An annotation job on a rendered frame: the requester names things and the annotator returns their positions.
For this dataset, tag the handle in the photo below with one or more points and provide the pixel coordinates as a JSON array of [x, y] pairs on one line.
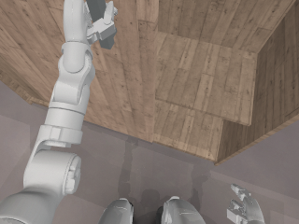
[[97, 10]]

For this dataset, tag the left robot thigh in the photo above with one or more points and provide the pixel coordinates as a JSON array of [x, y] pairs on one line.
[[118, 212]]

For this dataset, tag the left robot hand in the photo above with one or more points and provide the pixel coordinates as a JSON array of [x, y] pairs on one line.
[[77, 19]]

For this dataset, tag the robot thigh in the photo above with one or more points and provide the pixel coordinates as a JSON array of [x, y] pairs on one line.
[[118, 212], [177, 211]]

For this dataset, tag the right robot hand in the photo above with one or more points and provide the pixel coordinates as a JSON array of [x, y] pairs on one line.
[[247, 211]]

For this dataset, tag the robot left upper arm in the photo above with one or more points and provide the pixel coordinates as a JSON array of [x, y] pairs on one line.
[[51, 175]]

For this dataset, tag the wardrobe door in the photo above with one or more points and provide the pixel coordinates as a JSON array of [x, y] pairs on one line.
[[7, 68], [122, 93]]

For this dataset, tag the right robot thigh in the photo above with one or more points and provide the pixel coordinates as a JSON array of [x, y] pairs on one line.
[[177, 211]]

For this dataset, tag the robot left forearm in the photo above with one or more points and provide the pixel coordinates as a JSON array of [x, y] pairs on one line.
[[69, 100]]

